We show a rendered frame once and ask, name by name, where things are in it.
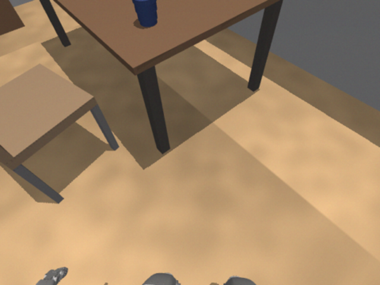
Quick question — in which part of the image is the left robot hand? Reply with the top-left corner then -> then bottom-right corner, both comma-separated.
36,267 -> 68,285

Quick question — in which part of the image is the table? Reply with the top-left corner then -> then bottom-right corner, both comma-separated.
39,0 -> 283,154

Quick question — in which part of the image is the cup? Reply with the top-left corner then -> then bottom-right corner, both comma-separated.
132,0 -> 157,27

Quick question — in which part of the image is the chair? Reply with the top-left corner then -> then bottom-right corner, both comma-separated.
0,64 -> 119,204

